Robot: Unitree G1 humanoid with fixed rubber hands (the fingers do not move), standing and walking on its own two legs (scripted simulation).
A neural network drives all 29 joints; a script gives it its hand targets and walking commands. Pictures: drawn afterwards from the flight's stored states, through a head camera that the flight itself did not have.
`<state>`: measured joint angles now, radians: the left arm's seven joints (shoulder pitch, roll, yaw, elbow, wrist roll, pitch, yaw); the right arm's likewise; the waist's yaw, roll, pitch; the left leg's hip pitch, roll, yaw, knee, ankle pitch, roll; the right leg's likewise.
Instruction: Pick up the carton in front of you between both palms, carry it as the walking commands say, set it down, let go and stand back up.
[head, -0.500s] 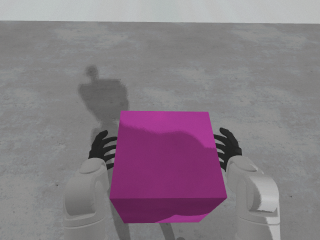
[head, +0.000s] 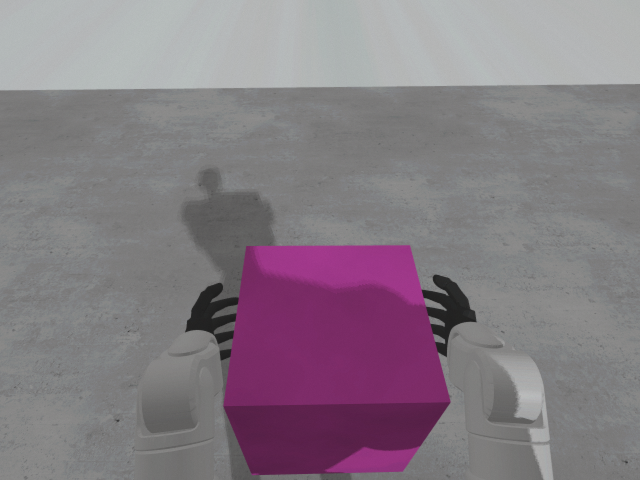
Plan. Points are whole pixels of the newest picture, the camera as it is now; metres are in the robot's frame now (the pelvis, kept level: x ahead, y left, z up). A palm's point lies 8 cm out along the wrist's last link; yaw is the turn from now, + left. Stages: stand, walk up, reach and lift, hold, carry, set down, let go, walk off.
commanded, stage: carry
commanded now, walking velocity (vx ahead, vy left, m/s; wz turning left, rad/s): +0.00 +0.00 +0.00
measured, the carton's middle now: (328, 364) +0.27 +0.01 -0.01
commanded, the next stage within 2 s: hold in 1.32 s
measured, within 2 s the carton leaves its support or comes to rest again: neither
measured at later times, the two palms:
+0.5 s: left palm (201, 382) +0.23 +0.16 +0.04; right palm (454, 376) +0.23 -0.14 +0.04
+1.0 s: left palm (192, 393) +0.22 +0.17 +0.04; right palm (450, 386) +0.22 -0.13 +0.04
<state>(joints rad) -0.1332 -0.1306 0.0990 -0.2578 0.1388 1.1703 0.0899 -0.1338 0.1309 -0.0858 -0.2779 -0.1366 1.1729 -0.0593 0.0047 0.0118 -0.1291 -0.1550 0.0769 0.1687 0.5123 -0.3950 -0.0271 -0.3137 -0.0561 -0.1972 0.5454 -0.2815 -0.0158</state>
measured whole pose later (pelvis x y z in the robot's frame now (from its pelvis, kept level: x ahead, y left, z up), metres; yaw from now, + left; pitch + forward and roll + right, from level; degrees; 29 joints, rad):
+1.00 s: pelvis -0.06 +0.01 +0.00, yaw +0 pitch +2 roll +0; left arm -0.19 -0.14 0.15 0.16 0.23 0.74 0.05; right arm -0.18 0.14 -0.14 0.14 -0.23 0.74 -0.01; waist 0.00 0.01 -0.10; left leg -0.21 0.04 0.18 0.52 -0.34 0.02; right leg -0.35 -0.08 -0.19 0.50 -0.18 -0.01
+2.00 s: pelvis -0.09 -0.03 +0.01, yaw +10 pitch -9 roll +0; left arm -0.28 -0.16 0.25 0.31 0.30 0.69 -0.02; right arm -0.27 0.15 -0.22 0.25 -0.30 0.73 0.01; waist -0.01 0.03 0.05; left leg -0.04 0.02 -0.03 0.42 -0.23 0.00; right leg -0.10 0.00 -0.07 0.39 -0.13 -0.03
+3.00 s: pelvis -0.12 +0.00 -0.07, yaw +9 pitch +29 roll +1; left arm -0.60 -0.16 0.35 0.52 0.20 0.14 0.11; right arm -0.59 0.09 -0.42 0.46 -0.24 0.18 0.04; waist -0.07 0.05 0.01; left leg -1.12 -0.05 0.01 1.00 -0.38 0.02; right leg -1.19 -0.03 0.05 0.95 -0.26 0.03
